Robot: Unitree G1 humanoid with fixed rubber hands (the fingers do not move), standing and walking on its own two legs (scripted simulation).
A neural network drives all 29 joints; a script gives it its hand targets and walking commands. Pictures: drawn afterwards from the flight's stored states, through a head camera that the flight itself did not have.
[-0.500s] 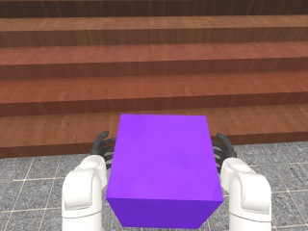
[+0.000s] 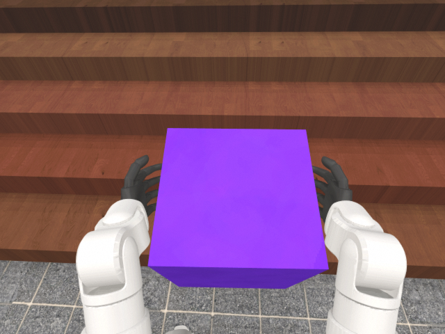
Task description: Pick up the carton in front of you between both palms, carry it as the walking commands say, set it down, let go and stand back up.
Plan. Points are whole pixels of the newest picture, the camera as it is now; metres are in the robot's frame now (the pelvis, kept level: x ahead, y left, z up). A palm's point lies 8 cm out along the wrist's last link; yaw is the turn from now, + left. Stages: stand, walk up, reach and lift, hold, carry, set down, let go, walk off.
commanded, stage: carry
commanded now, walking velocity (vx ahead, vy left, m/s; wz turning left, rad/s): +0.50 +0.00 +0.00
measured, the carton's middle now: (233, 218) +0.31 +0.01 +0.06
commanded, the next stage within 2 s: none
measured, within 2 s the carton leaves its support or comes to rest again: neither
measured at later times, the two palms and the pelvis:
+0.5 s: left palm (177, 61) +0.74 +0.16 +0.13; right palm (295, 67) +0.70 -0.14 +0.12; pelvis +0.32 +0.04 -0.01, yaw -2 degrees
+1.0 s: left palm out of the picture +1.05 +0.16 +0.23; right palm out of the picture +1.11 -0.13 +0.23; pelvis +0.70 -0.07 +0.14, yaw +3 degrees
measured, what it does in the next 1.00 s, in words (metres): climbs: left foot, then right foot 0.14 m higher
